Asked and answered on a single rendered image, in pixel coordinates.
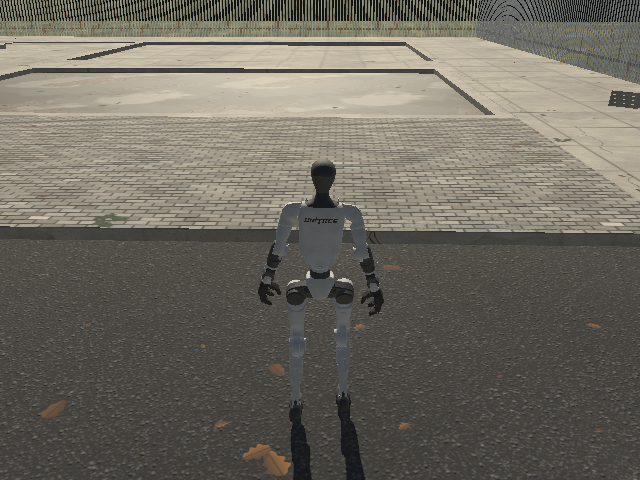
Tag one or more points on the robot left hand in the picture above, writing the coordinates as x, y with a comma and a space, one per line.
263, 290

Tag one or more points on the robot right hand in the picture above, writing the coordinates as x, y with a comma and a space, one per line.
377, 301

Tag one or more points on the robot right upper arm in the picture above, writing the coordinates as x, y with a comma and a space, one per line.
353, 214

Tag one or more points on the robot left shin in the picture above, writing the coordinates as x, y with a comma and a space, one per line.
295, 372

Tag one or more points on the robot left forearm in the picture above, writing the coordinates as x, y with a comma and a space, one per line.
271, 266

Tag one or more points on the robot left upper arm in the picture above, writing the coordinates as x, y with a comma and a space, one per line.
289, 211

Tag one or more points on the robot head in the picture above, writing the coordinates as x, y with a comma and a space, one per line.
323, 173

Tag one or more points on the robot right forearm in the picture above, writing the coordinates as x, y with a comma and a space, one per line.
369, 272

